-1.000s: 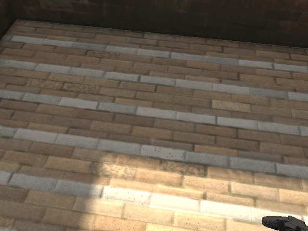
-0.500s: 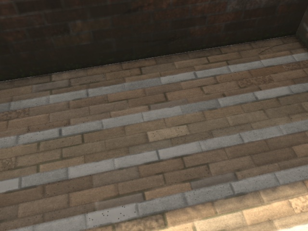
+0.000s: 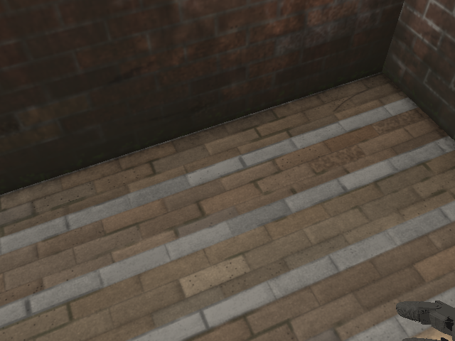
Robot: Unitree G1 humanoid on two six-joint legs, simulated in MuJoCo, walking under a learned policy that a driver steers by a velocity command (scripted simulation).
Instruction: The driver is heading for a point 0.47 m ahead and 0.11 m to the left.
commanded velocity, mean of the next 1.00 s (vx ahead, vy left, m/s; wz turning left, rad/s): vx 0.05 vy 0.00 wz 0.13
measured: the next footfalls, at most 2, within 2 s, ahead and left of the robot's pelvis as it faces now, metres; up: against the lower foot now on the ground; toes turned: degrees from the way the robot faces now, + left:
right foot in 0.36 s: +0.11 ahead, -0.13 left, +0.00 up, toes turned -5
left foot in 0.66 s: +0.13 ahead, +0.11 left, +0.00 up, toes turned +5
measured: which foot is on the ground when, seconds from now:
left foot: down 0.00-0.40, up 0.42-0.64, down 0.66-1.00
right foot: down 0.00-0.00, up 0.02-0.34, down 0.36-0.66, up 0.68-1.00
